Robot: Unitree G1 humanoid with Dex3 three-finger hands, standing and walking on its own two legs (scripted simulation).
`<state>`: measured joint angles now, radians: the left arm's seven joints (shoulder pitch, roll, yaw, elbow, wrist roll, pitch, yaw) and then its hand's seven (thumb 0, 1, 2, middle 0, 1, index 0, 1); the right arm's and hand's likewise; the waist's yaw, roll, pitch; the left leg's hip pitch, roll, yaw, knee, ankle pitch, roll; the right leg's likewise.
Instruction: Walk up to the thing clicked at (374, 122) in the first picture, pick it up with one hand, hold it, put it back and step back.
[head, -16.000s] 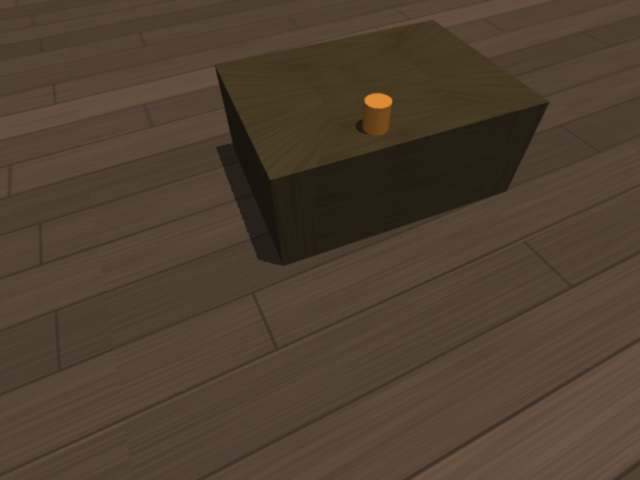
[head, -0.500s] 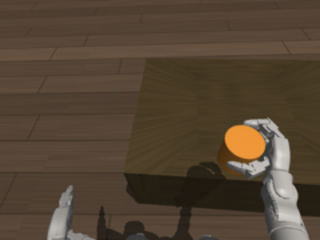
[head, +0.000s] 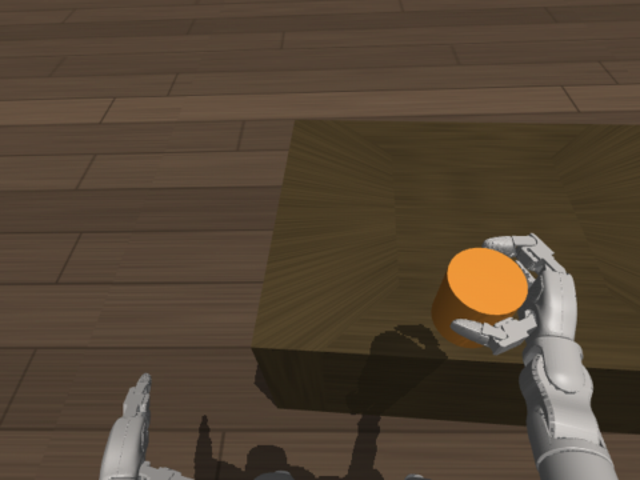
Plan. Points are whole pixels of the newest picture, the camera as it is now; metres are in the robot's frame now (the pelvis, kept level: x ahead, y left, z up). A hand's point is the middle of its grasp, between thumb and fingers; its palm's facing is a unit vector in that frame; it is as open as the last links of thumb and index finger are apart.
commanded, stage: hold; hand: right
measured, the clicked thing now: (474, 299) +0.34 -0.15 +0.03
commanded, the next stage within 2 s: crouch in 1.80 s
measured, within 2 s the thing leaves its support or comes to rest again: neither
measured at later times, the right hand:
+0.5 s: hand (503, 303) +0.32 -0.18 +0.04, palm faces +0.17 +0.99 +0.01, open 12.0 cm
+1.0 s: hand (504, 301) +0.33 -0.18 +0.04, palm faces +0.18 +0.98 +0.01, open 12.0 cm
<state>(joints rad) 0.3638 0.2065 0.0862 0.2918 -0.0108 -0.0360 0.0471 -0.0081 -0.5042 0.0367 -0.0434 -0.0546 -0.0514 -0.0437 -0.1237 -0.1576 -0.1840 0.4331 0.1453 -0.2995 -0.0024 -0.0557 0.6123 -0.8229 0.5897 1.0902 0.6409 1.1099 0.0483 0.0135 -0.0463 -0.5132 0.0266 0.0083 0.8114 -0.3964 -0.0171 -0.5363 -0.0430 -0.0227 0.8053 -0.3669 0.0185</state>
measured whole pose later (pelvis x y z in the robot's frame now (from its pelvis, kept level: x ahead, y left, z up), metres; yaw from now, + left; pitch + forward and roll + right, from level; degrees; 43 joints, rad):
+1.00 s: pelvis +0.00 -0.01 +0.00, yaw +0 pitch +6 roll +0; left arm 0.34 0.21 0.09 0.34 0.00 -0.07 0.05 -0.01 -0.51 0.04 -0.05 -0.05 -0.05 -0.04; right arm -0.12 -0.16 -0.18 0.47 0.14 -0.35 0.00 -0.05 0.61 -0.83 0.59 1.10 0.64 1.11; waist 0.05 0.02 -0.05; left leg -0.52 0.03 0.01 0.80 -0.38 -0.03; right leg -0.55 -0.04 -0.02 0.81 -0.36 0.01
